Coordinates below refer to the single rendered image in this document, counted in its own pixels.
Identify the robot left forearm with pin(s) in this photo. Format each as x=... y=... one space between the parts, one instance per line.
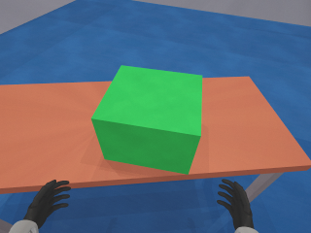
x=25 y=226

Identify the carton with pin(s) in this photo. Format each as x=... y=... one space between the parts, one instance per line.
x=150 y=118

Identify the robot right hand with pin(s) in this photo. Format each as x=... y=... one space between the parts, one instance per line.
x=240 y=208

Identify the robot left hand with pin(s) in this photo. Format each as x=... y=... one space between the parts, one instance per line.
x=43 y=203

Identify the table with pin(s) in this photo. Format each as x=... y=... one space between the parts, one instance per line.
x=46 y=134

